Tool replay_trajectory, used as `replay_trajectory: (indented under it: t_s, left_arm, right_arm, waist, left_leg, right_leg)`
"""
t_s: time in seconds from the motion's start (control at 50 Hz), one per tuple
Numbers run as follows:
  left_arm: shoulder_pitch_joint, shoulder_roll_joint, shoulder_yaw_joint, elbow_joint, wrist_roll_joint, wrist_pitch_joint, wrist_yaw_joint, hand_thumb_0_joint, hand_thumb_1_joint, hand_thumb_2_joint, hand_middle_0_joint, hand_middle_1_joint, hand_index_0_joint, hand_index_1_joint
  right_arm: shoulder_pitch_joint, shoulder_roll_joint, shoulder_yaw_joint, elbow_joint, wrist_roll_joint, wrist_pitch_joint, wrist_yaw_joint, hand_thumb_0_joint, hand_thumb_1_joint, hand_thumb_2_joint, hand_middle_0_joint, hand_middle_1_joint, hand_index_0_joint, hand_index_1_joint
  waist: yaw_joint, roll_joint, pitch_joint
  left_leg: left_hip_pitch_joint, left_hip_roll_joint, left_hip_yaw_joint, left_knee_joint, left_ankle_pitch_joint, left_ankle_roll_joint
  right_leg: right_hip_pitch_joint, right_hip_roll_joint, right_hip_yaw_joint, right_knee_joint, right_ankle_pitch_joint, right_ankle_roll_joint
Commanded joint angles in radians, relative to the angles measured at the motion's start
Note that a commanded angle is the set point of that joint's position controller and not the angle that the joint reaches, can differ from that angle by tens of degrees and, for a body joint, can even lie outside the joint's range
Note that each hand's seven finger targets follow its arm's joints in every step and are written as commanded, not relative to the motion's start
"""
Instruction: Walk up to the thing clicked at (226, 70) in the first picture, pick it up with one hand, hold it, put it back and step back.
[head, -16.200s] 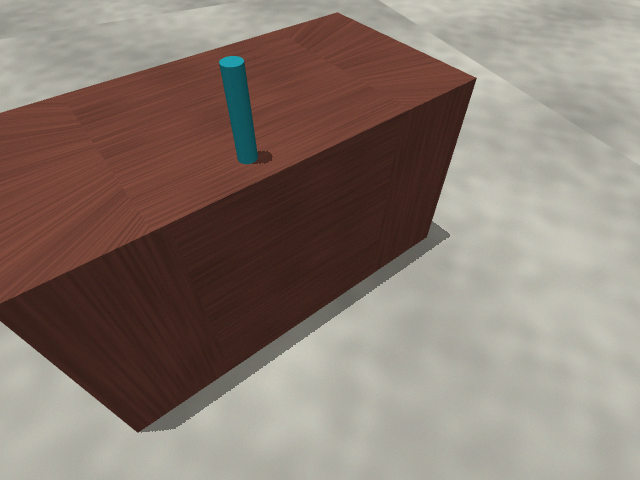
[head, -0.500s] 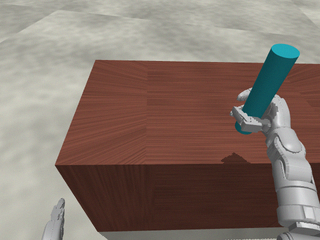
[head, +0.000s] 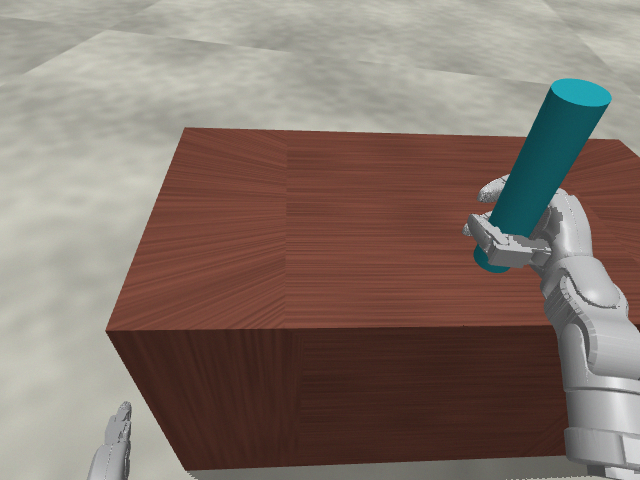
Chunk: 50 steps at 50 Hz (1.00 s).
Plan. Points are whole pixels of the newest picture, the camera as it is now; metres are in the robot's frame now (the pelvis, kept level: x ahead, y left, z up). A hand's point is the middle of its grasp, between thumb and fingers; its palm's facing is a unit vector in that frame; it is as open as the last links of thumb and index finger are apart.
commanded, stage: lift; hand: right
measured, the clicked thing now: (527, 192) +0.35 -0.19 +0.24
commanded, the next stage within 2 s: hold in 0.04 s
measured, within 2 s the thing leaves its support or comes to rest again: neither
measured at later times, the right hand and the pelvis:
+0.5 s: hand (507, 214) +0.34 -0.17 +0.21, palm faces +0.03 +1.00 -0.04, open 5.9 cm; pelvis +0.01 +0.00 +0.00, yaw +0 degrees
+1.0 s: hand (509, 219) +0.34 -0.18 +0.21, palm faces +0.03 +1.00 -0.03, open 5.9 cm; pelvis +0.01 +0.00 +0.00, yaw -1 degrees
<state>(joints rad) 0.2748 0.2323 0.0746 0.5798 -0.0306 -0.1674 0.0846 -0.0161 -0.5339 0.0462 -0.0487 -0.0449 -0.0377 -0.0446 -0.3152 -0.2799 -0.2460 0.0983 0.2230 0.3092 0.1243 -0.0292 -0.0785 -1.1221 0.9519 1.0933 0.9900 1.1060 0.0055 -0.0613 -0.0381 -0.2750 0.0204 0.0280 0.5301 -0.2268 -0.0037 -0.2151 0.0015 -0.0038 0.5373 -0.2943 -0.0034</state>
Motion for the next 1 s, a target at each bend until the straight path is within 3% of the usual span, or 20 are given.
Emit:
replay_trajectory:
  t_s: [0.0, 0.04, 0.14, 0.26, 0.28, 0.32, 0.38, 0.44, 0.46, 0.56, 0.62, 0.66, 0.7, 0.76, 0.78, 0.8, 0.82, 0.9, 0.92, 0.98]
  left_arm:
    - [-0.097, 0.105, 0.031, -0.117, -0.002, -0.073, 0.005, 0.000, -0.553, 0.053, -0.042, -0.047, -0.041, -0.049]
    - [-0.139, 0.149, 0.066, -0.151, 0.001, -0.082, 0.009, 0.000, -0.552, 0.054, -0.043, -0.048, -0.041, -0.050]
    - [-0.156, 0.126, 0.046, -0.132, -0.001, -0.086, -0.001, 0.000, -0.543, 0.046, -0.045, -0.049, -0.045, -0.048]
    - [-0.151, 0.137, 0.063, -0.113, -0.005, -0.090, -0.008, 0.000, -0.549, 0.051, -0.046, -0.049, -0.045, -0.049]
    - [-0.151, 0.102, 0.037, -0.089, -0.006, -0.084, -0.012, 0.000, -0.552, 0.053, -0.046, -0.050, -0.044, -0.051]
    - [-0.139, 0.118, 0.057, -0.068, -0.006, -0.082, -0.012, 0.000, -0.551, 0.051, -0.045, -0.047, -0.043, -0.049]
    - [-0.185, 0.119, 0.047, -0.104, -0.006, -0.090, -0.014, 0.000, -0.557, 0.056, -0.047, -0.048, -0.044, -0.052]
    - [-0.153, 0.149, 0.082, -0.080, -0.005, -0.091, -0.008, 0.000, -0.553, 0.053, -0.046, -0.048, -0.044, -0.050]
    - [-0.174, 0.124, 0.052, -0.084, -0.007, -0.089, -0.013, 0.000, -0.549, 0.051, -0.046, -0.049, -0.045, -0.049]
    - [-0.172, 0.141, 0.070, -0.099, -0.009, -0.089, -0.013, 0.000, -0.548, 0.050, -0.046, -0.049, -0.046, -0.049]
    - [-0.158, 0.101, 0.041, -0.069, -0.011, -0.079, -0.021, 0.000, -0.554, 0.054, -0.048, -0.049, -0.045, -0.051]
    - [-0.154, 0.129, 0.068, -0.066, -0.013, -0.080, -0.021, 0.000, -0.548, 0.050, -0.049, -0.050, -0.048, -0.050]
    - [-0.151, 0.132, 0.068, -0.090, -0.012, -0.079, -0.025, 0.000, -0.551, 0.052, -0.048, -0.048, -0.046, -0.050]
    - [-0.155, 0.146, 0.090, -0.029, -0.014, -0.080, -0.027, 0.000, -0.548, 0.049, -0.050, -0.050, -0.049, -0.050]
    - [-0.187, 0.133, 0.075, -0.066, -0.013, -0.083, -0.030, 0.000, -0.548, 0.050, -0.050, -0.050, -0.049, -0.051]
    - [-0.179, 0.141, 0.085, -0.062, -0.013, -0.087, -0.026, 0.000, -0.553, 0.053, -0.050, -0.050, -0.048, -0.052]
    - [-0.203, 0.161, 0.101, -0.097, -0.012, -0.092, -0.025, 0.000, -0.554, 0.054, -0.050, -0.050, -0.048, -0.052]
    - [-0.188, 0.093, 0.038, -0.106, -0.014, -0.096, -0.025, 0.000, -0.546, 0.052, -0.047, -0.050, -0.048, -0.050]
    - [-0.198, 0.121, 0.066, -0.096, -0.013, -0.095, -0.022, 0.000, -0.556, 0.057, -0.049, -0.049, -0.046, -0.051]
    - [-0.176, 0.110, 0.060, -0.056, -0.011, -0.088, -0.028, 0.000, -0.543, 0.049, -0.047, -0.050, -0.049, -0.048]
  right_arm:
    - [-0.444, -0.191, -0.072, -0.276, 0.032, -0.070, -0.001, 0.000, -0.625, -1.322, 1.408, 1.441, 1.413, 1.441]
    - [-0.475, -0.206, -0.084, -0.309, 0.032, -0.065, -0.002, 0.000, -0.624, -1.332, 1.412, 1.450, 1.418, 1.450]
    - [-0.450, -0.216, -0.100, -0.303, 0.027, -0.035, -0.010, 0.000, -0.639, -1.327, 1.415, 1.445, 1.420, 1.445]
    - [-0.445, -0.242, -0.122, -0.367, 0.037, -0.013, 0.009, 0.000, -0.625, -1.326, 1.409, 1.443, 1.415, 1.443]
    - [-0.432, -0.236, -0.116, -0.378, 0.036, -0.007, 0.010, 0.000, -0.615, -1.327, 1.402, 1.441, 1.409, 1.441]
    - [-0.409, -0.200, -0.098, -0.349, 0.041, 0.011, 0.017, 0.000, -0.611, -1.317, 1.397, 1.433, 1.403, 1.433]
    - [-0.435, -0.225, -0.111, -0.407, 0.041, 0.021, 0.017, 0.000, -0.624, -1.328, 1.403, 1.440, 1.410, 1.440]
    - [-0.415, -0.228, -0.120, -0.405, 0.041, 0.039, 0.016, 0.000, -0.616, -1.319, 1.396, 1.432, 1.403, 1.432]
    - [-0.389, -0.214, -0.111, -0.414, 0.042, 0.046, 0.017, 0.000, -0.613, -1.316, 1.396, 1.430, 1.403, 1.430]
    - [-0.390, -0.235, -0.136, -0.435, 0.045, 0.069, 0.016, 0.000, -0.611, -1.309, 1.391, 1.424, 1.398, 1.423]
    - [-0.376, -0.216, -0.122, -0.424, 0.045, 0.081, 0.021, 0.000, -0.606, -1.310, 1.388, 1.423, 1.395, 1.423]
    - [-0.370, -0.219, -0.127, -0.421, 0.048, 0.092, 0.022, 0.000, -0.620, -1.326, 1.403, 1.439, 1.410, 1.439]
    - [-0.383, -0.189, -0.090, -0.440, 0.044, 0.101, 0.031, 0.000, -0.579, -1.319, 1.385, 1.431, 1.395, 1.431]
    - [-0.386, -0.214, -0.113, -0.431, 0.045, 0.107, 0.025, 0.000, -0.598, -1.325, 1.394, 1.437, 1.404, 1.436]
    - [-0.398, -0.193, -0.092, -0.474, 0.043, 0.098, 0.026, 0.000, -0.594, -1.313, 1.381, 1.422, 1.390, 1.422]
    - [-0.397, -0.220, -0.128, -0.452, 0.048, 0.096, 0.022, 0.000, -0.616, -1.308, 1.384, 1.417, 1.391, 1.417]
    - [-0.401, -0.212, -0.115, -0.481, 0.043, 0.092, 0.019, 0.000, -0.612, -1.316, 1.387, 1.424, 1.395, 1.424]
    - [-0.386, -0.195, -0.108, -0.447, 0.043, 0.078, 0.013, 0.000, -0.575, -1.307, 1.380, 1.421, 1.390, 1.420]
    - [-0.363, -0.218, -0.137, -0.444, 0.047, 0.076, 0.006, 0.000, -0.585, -1.309, 1.379, 1.420, 1.389, 1.419]
    - [-0.353, -0.204, -0.113, -0.486, 0.041, 0.078, 0.009, 0.000, -0.581, -1.337, 1.403, 1.452, 1.415, 1.452]
  waist:
    - [0.000, 0.044, -0.213]
    - [0.003, 0.030, -0.260]
    - [-0.006, 0.048, -0.180]
    - [-0.009, 0.056, -0.218]
    - [-0.018, 0.022, -0.220]
    - [-0.008, 0.033, -0.204]
    - [-0.015, 0.039, -0.219]
    - [-0.003, 0.047, -0.234]
    - [-0.018, 0.039, -0.215]
    - [-0.013, 0.056, -0.214]
    - [-0.016, 0.035, -0.201]
    - [-0.013, 0.041, -0.196]
    - [0.007, 0.035, -0.226]
    - [-0.002, 0.024, -0.175]
    - [-0.004, 0.016, -0.213]
    - [-0.007, 0.048, -0.187]
    - [-0.004, 0.066, -0.220]
    - [-0.008, 0.062, -0.230]
    - [-0.021, 0.060, -0.240]
    - [-0.023, 0.007, -0.231]
  left_leg:
    - [0.081, -0.013, 0.022, -0.083, 0.121, 0.003]
    - [0.094, -0.012, 0.023, -0.084, 0.142, 0.004]
    - [0.092, -0.013, 0.027, -0.100, 0.120, 0.004]
    - [0.110, -0.012, 0.023, -0.102, 0.140, -0.001]
    - [0.111, -0.010, 0.022, -0.101, 0.149, 0.001]
    - [0.100, -0.012, 0.027, -0.100, 0.153, 0.003]
    - [0.115, -0.008, 0.024, -0.103, 0.164, 0.001]
    - [0.118, -0.011, 0.027, -0.095, 0.207, 0.001]
    - [0.119, -0.011, 0.028, -0.096, 0.200, 0.004]
    - [0.125, -0.013, 0.033, -0.099, 0.200, 0.001]
    - [0.126, -0.010, 0.029, -0.099, 0.210, 0.002]
    - [0.125, -0.013, 0.032, -0.096, 0.230, 0.002]
    - [0.123, -0.013, 0.033, -0.092, 0.250, 0.003]
    - [0.100, -0.013, 0.032, -0.098, 0.217, 0.004]
    - [0.111, -0.012, 0.033, -0.099, 0.211, 0.004]
    - [0.113, -0.012, 0.035, -0.103, 0.196, 0.001]
    - [0.120, -0.012, 0.035, -0.104, 0.189, 0.000]
    - [0.127, -0.012, 0.034, -0.096, 0.205, -0.002]
    - [0.138, -0.011, 0.035, -0.097, 0.207, -0.001]
    - [0.133, -0.008, 0.029, -0.092, 0.221, 0.005]
  right_leg:
    - [0.058, 0.001, 0.011, -0.096, 0.132, -0.017]
    - [0.087, 0.001, 0.013, -0.095, 0.157, -0.015]
    - [0.046, 0.002, 0.014, -0.103, 0.134, -0.018]
    - [0.067, 0.007, 0.011, -0.103, 0.148, -0.021]
    - [0.070, 0.008, 0.008, -0.104, 0.161, -0.018]
    - [0.076, 0.005, 0.011, -0.106, 0.168, -0.017]
    - [0.076, 0.009, 0.009, -0.100, 0.178, -0.019]
    - [0.101, 0.005, 0.013, -0.095, 0.224, -0.018]
    - [0.091, 0.005, 0.013, -0.097, 0.225, -0.015]
    - [0.089, 0.002, 0.017, -0.099, 0.226, -0.016]
    - [0.084, 0.006, 0.014, -0.099, 0.236, -0.015]
    - [0.087, 0.003, 0.017, -0.098, 0.262, -0.013]
    - [0.114, 0.002, 0.017, -0.096, 0.282, -0.013]
    - [0.096, 0.001, 0.017, -0.105, 0.249, -0.012]
    - [0.106, 0.002, 0.020, -0.105, 0.243, -0.013]
    - [0.095, 0.003, 0.020, -0.103, 0.226, -0.016]
    - [0.104, 0.002, 0.022, -0.105, 0.216, -0.017]
    - [0.113, 0.002, 0.023, -0.097, 0.233, -0.017]
    - [0.106, 0.004, 0.021, -0.098, 0.241, -0.016]
    - [0.102, 0.006, 0.017, -0.097, 0.259, -0.011]
